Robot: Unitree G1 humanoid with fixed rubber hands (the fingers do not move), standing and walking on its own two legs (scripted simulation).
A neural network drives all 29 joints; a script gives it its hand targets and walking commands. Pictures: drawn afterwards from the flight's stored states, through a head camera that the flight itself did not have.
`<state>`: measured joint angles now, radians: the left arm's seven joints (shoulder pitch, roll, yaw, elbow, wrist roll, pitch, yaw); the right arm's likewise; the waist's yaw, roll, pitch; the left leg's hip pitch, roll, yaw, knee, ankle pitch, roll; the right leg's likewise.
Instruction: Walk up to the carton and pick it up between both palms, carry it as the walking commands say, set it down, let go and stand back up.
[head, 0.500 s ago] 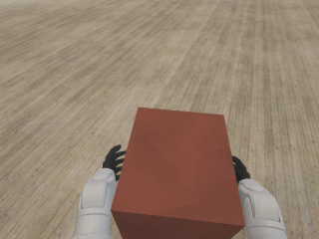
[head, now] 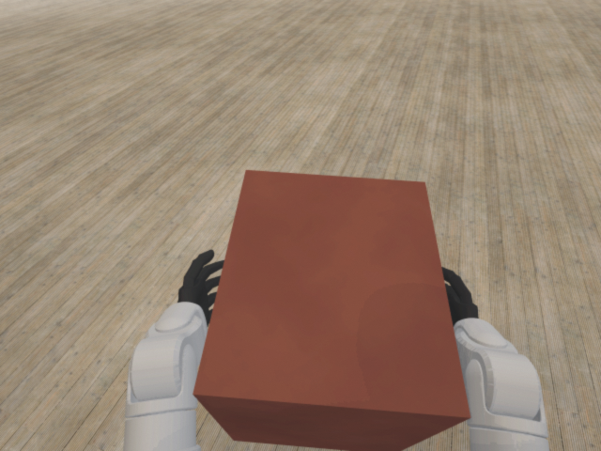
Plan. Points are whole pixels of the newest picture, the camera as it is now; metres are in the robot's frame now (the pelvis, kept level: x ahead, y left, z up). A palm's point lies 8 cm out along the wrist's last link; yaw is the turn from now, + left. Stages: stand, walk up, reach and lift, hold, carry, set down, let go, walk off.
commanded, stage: carry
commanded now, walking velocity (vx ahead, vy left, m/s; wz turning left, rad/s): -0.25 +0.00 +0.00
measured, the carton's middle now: (323, 319) +0.31 +0.00 +0.03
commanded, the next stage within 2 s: none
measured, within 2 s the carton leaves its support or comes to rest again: neither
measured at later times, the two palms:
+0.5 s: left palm out of the picture +0.09 +0.17 +0.09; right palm out of the picture +0.07 -0.16 +0.10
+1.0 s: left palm out of the picture -0.10 +0.15 +0.08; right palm out of the picture -0.11 -0.18 +0.08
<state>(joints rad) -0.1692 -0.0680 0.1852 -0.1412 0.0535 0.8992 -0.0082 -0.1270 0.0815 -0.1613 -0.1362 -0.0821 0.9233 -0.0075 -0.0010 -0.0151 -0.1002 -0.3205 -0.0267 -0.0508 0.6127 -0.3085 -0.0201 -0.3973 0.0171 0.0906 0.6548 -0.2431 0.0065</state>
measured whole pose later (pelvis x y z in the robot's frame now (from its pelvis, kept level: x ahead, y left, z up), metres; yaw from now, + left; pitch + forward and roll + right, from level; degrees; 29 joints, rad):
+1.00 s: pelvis -0.34 -0.01 +0.00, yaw -1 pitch +5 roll +0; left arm -0.01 -0.13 0.14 -0.44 -0.02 1.15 0.13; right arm 0.01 0.09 -0.14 -0.41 0.05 1.17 -0.12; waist 0.01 -0.03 -0.16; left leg -0.32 0.00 0.06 0.67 -0.42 0.00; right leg -0.52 -0.04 -0.12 0.60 -0.17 -0.05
